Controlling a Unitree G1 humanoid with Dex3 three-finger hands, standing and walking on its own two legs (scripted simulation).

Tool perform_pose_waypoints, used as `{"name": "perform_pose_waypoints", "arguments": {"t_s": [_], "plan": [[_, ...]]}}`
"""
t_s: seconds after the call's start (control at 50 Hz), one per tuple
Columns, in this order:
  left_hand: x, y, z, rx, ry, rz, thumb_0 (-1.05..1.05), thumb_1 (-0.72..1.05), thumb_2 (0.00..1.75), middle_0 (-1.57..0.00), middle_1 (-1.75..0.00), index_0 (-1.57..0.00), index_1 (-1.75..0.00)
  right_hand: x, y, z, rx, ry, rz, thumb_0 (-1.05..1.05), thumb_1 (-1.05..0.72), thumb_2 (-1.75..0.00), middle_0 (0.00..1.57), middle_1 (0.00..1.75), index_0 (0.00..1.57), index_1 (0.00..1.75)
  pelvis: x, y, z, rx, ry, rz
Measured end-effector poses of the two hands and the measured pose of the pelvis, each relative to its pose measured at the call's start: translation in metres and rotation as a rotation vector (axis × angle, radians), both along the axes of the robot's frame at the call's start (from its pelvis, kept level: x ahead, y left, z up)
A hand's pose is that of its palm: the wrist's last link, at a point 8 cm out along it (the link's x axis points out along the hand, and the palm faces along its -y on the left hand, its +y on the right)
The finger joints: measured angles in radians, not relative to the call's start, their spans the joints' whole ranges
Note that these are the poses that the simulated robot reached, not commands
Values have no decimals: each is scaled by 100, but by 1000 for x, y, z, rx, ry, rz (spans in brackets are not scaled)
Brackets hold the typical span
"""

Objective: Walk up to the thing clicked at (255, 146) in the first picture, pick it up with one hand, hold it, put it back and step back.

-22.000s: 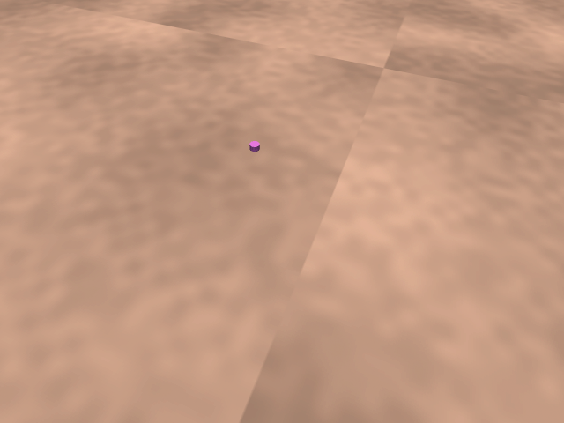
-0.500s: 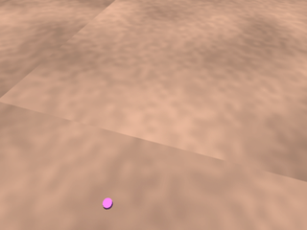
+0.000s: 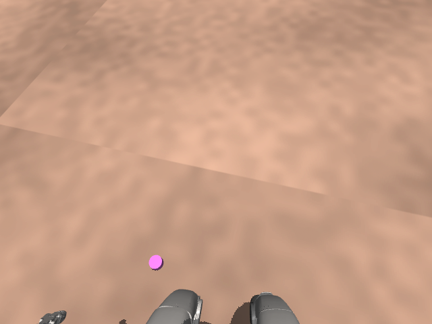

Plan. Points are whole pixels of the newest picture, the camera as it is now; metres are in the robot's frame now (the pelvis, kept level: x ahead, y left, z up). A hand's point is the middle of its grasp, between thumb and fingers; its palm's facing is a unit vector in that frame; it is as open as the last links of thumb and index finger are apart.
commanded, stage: walk up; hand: left
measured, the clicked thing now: (156, 262) +0.36 +0.29 -0.74
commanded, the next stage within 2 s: stand in 1.62 s
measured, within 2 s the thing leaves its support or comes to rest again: neither
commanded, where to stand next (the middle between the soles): -0.01 +0.03 m, yaw +4 degrees
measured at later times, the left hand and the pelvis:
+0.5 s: hand out of the picture -0.01 +0.36 -0.17, palm faces +0.06 -0.92 -0.39, open 7.4 cm; pelvis -0.08 +0.06 -0.01, yaw +4 degrees
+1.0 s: hand out of the picture -0.10 +0.30 -0.10, palm faces +0.05 -0.84 -0.54, open 7.4 cm; pelvis -0.06 +0.01 +0.01, yaw +3 degrees
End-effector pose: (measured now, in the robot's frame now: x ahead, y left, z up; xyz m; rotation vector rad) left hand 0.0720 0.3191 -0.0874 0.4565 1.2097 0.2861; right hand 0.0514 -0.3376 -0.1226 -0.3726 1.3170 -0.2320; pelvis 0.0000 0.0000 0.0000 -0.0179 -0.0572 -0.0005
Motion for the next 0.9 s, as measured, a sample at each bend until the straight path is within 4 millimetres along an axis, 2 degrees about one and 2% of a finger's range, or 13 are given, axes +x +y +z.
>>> {"name": "perform_pose_waypoints", "arguments": {"t_s": [0.14, 0.24, 0.32, 0.42, 0.48, 0.58, 0.66, 0.72, 0.78, 0.84, 0.9], "plan": [[-2, 27, 5, 47, -104, 22, 0, 89, 90, -21, -30, -21, -30, 22, 23, -12, 11, -44, 89, 1, -90, -89, 20, 30, 20, 30, -16, 17, -11, -4, 6, 68], [-11, 62, -9, 47, -169, 18, 0, 89, 90, -21, -30, -21, -30, 30, 54, -16, 6, -98, 142, 1, -90, -89, 20, 30, 21, 30, -38, 43, -27, 3, 5, 101], [-23, 90, -32, 15, -180, 50, 0, 90, 90, -21, -30, -21, -30, 12, 83, -10, -13, -135, 156, 1, -90, -89, 20, 30, 21, 30, -59, 63, -37, 51, -19, 83], [-54, 91, -39, -55, -126, 92, 0, 90, 90, -20, -30, -21, -30, -17, 103, 15, -24, -102, 165, 1, -90, -89, 21, 30, 21, 30, -73, 64, -19, -6, 19, 111], [-79, 86, -43, -94, -72, 82, 0, 90, 90, -20, -30, -21, -30, -27, 96, 32, -71, -139, 163, 1, -89, -89, 21, 30, 21, 30, -78, 61, -13, 6, 34, 85], [-115, 69, -48, -150, 18, 49, 0, 90, 90, -20, -30, -21, -30, -52, 60, 55, -150, -218, 114, 1, -89, -89, 21, 30, 22, 30, -78, 52, -10, 22, 12, 24], [-119, 49, -44, -159, 26, 17, 1, 90, 90, -20, -30, -21, -30, -74, 22, 60, -173, -225, 104, 1, -89, -89, 21, 30, 21, 30, -80, 32, -12, 18, -10, 3], [-120, 32, -36, -138, -28, 14, 1, 90, 90, -20, -30, -21, -30, -84, -9, 48, -173, -183, 105, 1, -89, -89, 21, 30, 21, 30, -82, 11, -17, -3, -31, 15], [-139, 17, -26, -106, -58, 40, 0, 90, 90, -20, -30, -21, -30, -81, -23, 36, -154, -142, 73, 1, -90, -89, 21, 30, 21, 30, -79, -2, -16, 3, -33, 33], [-161, 3, -8, -97, -22, 86, 0, 90, 90, -20, -30, -21, -30, -65, -18, 36, -83, -153, 79, 1, -90, -89, 20, 30, 21, 30, -74, -5, 0, 4, -30, 34], [-176, 0, 11, -60, 18, 94, 0, 90, 90, -21, -30, -21, -30, -49, -9, 33, -20, -178, 106, 1, -90, -89, 20, 30, 21, 30, -69, -4, 9, 11, -26, 26]]}}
